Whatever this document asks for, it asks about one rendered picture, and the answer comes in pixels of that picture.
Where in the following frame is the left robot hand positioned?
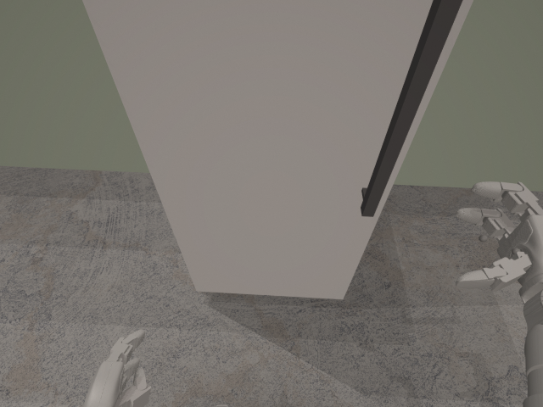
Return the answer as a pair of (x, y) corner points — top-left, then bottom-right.
(83, 329), (151, 407)

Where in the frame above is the robot right forearm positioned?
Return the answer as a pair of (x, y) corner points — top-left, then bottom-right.
(519, 273), (543, 407)

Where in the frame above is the right robot hand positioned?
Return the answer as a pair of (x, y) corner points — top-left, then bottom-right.
(455, 181), (543, 292)

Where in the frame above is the fridge door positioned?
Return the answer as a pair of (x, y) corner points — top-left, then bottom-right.
(82, 0), (473, 299)

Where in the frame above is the handle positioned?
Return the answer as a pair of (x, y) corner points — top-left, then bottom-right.
(361, 0), (462, 217)

